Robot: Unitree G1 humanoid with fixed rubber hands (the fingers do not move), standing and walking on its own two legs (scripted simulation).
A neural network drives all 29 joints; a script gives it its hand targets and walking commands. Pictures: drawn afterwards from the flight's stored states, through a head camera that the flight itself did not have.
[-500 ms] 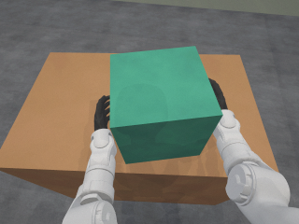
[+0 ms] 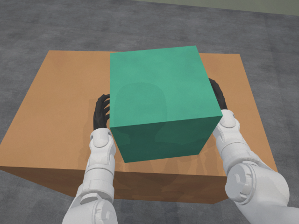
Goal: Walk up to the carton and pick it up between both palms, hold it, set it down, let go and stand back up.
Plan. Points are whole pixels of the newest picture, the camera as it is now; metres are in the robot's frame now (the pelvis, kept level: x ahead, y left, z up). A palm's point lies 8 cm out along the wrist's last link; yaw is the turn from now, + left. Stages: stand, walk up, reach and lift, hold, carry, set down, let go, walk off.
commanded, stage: set down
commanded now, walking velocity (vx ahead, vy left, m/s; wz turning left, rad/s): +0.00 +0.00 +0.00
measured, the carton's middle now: (157, 108) +0.44 +0.01 +0.02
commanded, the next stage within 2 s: none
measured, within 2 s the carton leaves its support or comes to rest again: neither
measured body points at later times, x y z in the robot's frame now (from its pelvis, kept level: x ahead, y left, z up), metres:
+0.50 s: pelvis -0.01 -0.01 -0.01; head +0.08 -0.02 +0.44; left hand +0.39 +0.18 +0.00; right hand +0.45 -0.15 +0.03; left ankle -0.04 +0.15 -0.74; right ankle -0.02 -0.13 -0.74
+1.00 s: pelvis -0.02 -0.02 -0.01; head +0.05 -0.03 +0.44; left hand +0.40 +0.20 +0.04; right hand +0.46 -0.20 +0.08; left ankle -0.04 +0.15 -0.74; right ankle -0.02 -0.13 -0.74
